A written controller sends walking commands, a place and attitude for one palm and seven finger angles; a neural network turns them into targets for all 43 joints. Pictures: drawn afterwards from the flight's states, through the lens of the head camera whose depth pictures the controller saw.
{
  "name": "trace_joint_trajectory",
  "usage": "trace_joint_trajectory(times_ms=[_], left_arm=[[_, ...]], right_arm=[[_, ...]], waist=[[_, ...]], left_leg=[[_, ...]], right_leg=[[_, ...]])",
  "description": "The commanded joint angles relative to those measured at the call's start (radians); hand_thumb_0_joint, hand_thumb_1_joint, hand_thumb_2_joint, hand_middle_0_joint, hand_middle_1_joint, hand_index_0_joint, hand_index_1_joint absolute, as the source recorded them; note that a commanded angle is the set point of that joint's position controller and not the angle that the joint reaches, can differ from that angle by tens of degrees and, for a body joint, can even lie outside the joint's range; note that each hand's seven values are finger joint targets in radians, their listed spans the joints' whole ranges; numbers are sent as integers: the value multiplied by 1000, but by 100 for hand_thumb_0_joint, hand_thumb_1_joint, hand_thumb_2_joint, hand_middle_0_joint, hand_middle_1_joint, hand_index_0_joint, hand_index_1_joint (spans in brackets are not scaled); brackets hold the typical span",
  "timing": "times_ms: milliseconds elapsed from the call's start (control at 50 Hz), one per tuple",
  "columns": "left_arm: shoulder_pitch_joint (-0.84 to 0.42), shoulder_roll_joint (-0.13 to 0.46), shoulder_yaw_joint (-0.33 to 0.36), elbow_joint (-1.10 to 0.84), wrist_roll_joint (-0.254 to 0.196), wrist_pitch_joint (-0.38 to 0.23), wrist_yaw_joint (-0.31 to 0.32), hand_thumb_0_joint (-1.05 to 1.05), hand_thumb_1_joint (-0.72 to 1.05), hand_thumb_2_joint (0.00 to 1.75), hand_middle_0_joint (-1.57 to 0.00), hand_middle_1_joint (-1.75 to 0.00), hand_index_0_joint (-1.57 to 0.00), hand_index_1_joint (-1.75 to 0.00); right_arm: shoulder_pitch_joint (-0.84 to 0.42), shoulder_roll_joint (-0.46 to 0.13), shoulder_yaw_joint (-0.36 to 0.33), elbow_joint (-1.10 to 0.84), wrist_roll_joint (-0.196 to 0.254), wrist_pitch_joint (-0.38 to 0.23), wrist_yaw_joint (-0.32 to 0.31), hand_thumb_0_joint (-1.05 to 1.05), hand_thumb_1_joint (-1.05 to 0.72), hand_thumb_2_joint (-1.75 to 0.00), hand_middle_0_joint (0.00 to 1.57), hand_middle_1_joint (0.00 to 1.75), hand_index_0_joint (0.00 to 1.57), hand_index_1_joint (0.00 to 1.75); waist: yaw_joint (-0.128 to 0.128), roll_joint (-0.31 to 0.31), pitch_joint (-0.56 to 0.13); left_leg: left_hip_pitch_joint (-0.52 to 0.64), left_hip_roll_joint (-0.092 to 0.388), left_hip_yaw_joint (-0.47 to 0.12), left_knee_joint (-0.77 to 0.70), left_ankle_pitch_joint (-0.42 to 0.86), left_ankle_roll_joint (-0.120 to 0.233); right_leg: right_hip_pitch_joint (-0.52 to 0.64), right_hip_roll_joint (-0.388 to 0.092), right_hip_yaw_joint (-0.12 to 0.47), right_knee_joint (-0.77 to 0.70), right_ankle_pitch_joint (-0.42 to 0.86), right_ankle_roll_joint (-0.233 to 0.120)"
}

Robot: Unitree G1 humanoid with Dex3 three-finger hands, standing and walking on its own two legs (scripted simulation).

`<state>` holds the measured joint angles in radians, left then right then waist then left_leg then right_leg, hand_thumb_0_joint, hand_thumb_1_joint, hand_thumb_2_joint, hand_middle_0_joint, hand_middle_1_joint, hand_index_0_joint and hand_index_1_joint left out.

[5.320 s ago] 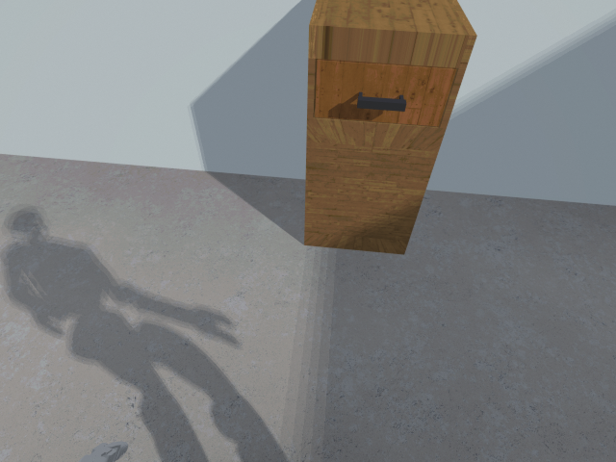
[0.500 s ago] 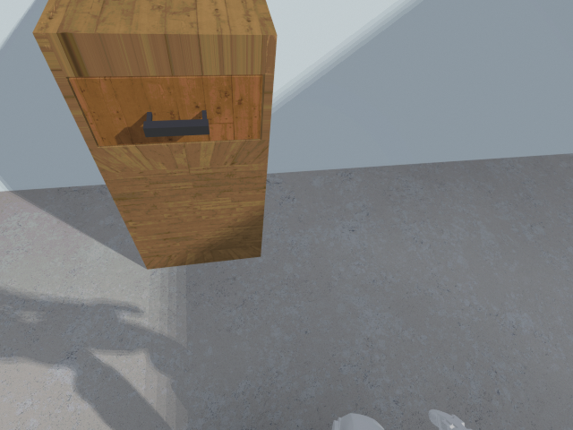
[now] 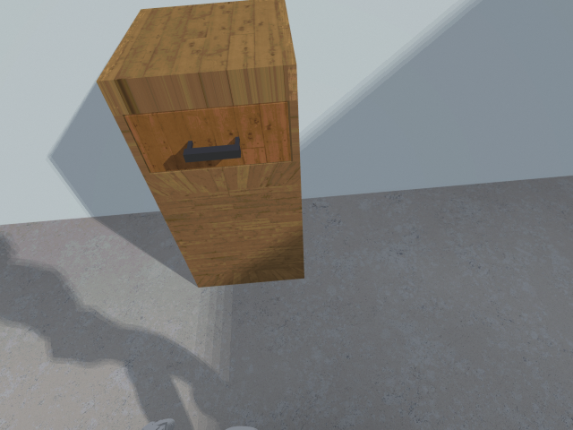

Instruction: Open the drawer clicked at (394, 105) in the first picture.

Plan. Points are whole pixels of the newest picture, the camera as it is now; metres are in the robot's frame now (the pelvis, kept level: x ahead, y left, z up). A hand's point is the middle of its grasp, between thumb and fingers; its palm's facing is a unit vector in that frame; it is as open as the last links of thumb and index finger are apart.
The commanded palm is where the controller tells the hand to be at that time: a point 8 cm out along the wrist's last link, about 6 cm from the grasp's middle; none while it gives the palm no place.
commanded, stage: take the last steps up to it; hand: left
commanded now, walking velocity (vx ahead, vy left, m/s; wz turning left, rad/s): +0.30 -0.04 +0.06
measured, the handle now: (213, 147) +0.75 +0.21 -0.05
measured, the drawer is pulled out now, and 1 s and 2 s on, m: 0.00 0.00 0.00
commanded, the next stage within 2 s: come to a stop and stand still in 0.82 s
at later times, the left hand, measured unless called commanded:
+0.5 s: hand out of the picture +0.01 +0.23 -0.18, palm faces +0.08 -0.99 -0.14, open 7.3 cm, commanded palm none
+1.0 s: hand (216, 344) +0.30 +0.16 -0.16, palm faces +0.02 -0.97 -0.23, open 7.1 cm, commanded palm none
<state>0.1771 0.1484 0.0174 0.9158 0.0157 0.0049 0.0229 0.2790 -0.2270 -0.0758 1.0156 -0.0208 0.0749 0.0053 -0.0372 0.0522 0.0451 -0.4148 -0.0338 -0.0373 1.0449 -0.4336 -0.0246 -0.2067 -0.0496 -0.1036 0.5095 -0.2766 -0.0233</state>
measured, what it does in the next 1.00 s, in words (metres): walks ahead: left foot, then right foot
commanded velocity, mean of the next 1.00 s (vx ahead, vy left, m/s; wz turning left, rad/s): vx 0.20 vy -0.05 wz -0.03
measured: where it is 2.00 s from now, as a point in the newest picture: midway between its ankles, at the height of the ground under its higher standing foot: outside the picture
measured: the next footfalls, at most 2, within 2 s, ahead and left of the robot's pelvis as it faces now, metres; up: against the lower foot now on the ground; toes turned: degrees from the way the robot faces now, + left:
left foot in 0.28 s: +0.03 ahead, +0.16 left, +0.00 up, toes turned +9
right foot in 0.76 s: +0.31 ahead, -0.11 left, +0.00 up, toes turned -9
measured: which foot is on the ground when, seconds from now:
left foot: up 0.00-0.26, down 0.28-0.76, up 0.78-1.00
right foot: down 0.00-0.30, up 0.32-0.74, down 0.76-1.00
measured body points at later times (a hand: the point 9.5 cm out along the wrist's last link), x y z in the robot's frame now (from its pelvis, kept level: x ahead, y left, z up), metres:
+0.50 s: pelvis +0.06 +0.05 +0.01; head +0.05 +0.08 +0.46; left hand +0.01 +0.28 -0.16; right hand +0.05 -0.17 -0.14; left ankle -0.01 +0.15 -0.74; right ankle +0.08 -0.09 -0.66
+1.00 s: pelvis +0.22 -0.03 +0.00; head +0.23 -0.04 +0.45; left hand +0.30 +0.21 -0.14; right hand +0.22 -0.26 -0.17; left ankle +0.22 +0.11 -0.67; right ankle +0.27 -0.10 -0.74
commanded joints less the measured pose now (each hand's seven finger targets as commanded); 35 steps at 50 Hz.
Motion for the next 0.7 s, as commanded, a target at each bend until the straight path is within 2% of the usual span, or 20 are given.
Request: trace_joint_trajectory(times_ms=[0,60,140,180,220,240,260,280,300,320,340,360,400,420,500,540,580,620,660,680], left_arm=[[34,178,53,-35,3,-26,13,0,90,90,-20,-30,-20,-30],[122,170,52,15,10,-37,8,0,90,90,-20,-30,-20,-30],[183,190,56,70,19,-40,-2,0,90,90,-20,-30,-20,-30],[180,199,59,87,18,-36,-6,0,90,90,-20,-30,-20,-30],[155,190,57,105,4,-29,-12,0,90,90,-20,-30,-20,-30],[156,148,47,105,-3,-27,-16,0,90,90,-20,-30,-20,-30],[158,85,34,89,-6,-26,-25,0,90,90,-20,-30,-20,-30],[87,85,31,51,3,-26,-27,0,90,90,-20,-30,-20,-30],[40,102,42,31,11,-24,-33,0,90,90,-20,-30,-20,-30],[41,106,47,58,21,-14,-34,0,90,90,-20,-30,-20,-30],[63,103,50,83,19,-13,-41,0,90,90,-20,-30,-20,-30],[99,105,52,103,16,-16,-49,0,90,90,-20,-30,-20,-30],[151,81,47,131,13,-14,-53,0,90,90,-20,-30,-20,-30],[155,78,46,135,13,-12,-52,0,90,90,-20,-30,-20,-30],[99,68,49,111,10,-3,-51,0,90,90,-20,-30,-20,-30],[40,58,45,88,9,-5,-54,0,90,90,-20,-30,-20,-30],[-27,51,43,68,5,-11,-55,0,90,90,-20,-30,-20,-30],[-62,43,41,58,0,-19,-56,0,90,90,-20,-30,-20,-30],[-26,56,45,70,-1,-28,-52,0,90,90,-20,-30,-20,-30],[38,64,48,92,0,-34,-50,0,90,90,-20,-30,-20,-30]], right_arm=[[29,-47,-13,-43,-4,-23,2,0,-90,-90,20,30,20,30],[-33,-41,-10,-55,-11,-37,11,0,-90,-90,20,30,20,30],[-75,-11,3,-61,-9,-60,15,0,-90,-90,20,30,20,30],[-31,-2,9,-44,-6,-73,13,0,-90,-90,20,30,20,30],[79,-1,15,4,-5,-89,2,0,-90,-90,20,30,20,30],[140,-44,9,30,-3,-101,-8,0,-90,-90,20,30,20,30],[211,-131,-13,42,-9,-107,-14,0,-90,-90,20,30,20,30],[262,-189,-25,40,-13,-104,-21,0,-90,-90,20,30,20,30],[236,-197,-23,33,-16,-101,-26,0,-90,-90,20,30,20,30],[191,-138,-6,38,-15,-108,-30,0,-90,-90,20,30,20,30],[143,-100,8,28,-12,-112,-33,0,-90,-90,20,30,20,30],[116,-68,19,20,-7,-121,-34,0,-90,-90,20,30,20,30],[120,-52,25,25,-2,-136,-38,0,-90,-90,20,30,20,30],[138,-50,25,32,0,-140,-40,0,-90,-90,20,30,20,30],[194,-39,22,61,3,-148,-47,0,-90,-90,20,30,20,30],[226,-33,19,77,-2,-148,-49,0,-90,-90,20,30,20,30],[246,-34,15,91,-9,-146,-50,0,-90,-90,20,30,20,30],[245,-42,11,99,-14,-142,-48,0,-90,-90,20,30,20,30],[235,-52,5,109,-14,-137,-47,0,-90,-90,20,30,20,30],[225,-60,5,109,-10,-136,-47,0,-90,-90,20,30,20,30]], waist=[[26,-208,-4],[65,-229,21],[91,-243,30],[69,-232,24],[14,-176,-5],[-14,-40,-28],[-42,220,-36],[-73,241,39],[-65,122,107],[-41,141,141],[-18,143,178],[2,126,178],[26,81,145],[26,69,123],[24,52,116],[6,70,121],[-11,80,135],[-21,95,130],[-1,104,95],[32,99,61]], left_leg=[[-77,67,10,79,78,-26],[-84,97,50,-66,69,-24],[0,102,112,-303,-3,-6],[105,85,143,-425,3,9],[327,62,183,-605,138,9],[460,124,100,-686,98,19],[530,338,-205,-800,-108,88],[468,477,-379,-921,-209,165],[383,511,-377,-951,-239,198],[313,445,-295,-962,-189,157],[270,404,-210,-956,-110,139],[246,371,-142,-950,-32,126],[293,328,-38,-921,187,128],[325,317,-11,-905,272,132],[391,336,32,-877,447,159],[431,335,48,-858,517,165],[443,346,64,-836,578,163],[435,340,89,-802,632,153],[405,343,99,-725,774,143],[388,332,120,-650,860,132]], right_leg=[[22,-229,154,-266,86,-81],[54,-239,193,-326,-115,-87],[40,-252,219,-341,-213,-119],[-6,-229,197,-311,-239,-116],[-123,-164,121,-218,-279,-65],[-221,-120,80,-86,-250,-28],[-381,-21,-13,168,-243,18],[-484,4,-16,351,-282,22],[-510,-40,51,458,-232,11],[-493,-55,80,517,-161,13],[-476,-69,86,548,-97,16],[-447,-76,85,561,-39,20],[-440,-66,73,581,35,36],[-445,-61,67,587,52,41],[-512,-74,60,553,86,55],[-528,-76,38,462,86,52],[-507,-76,22,349,78,43],[-422,-52,-10,224,56,23],[-276,-6,-45,143,28,-3],[-173,21,-59,108,54,-16]])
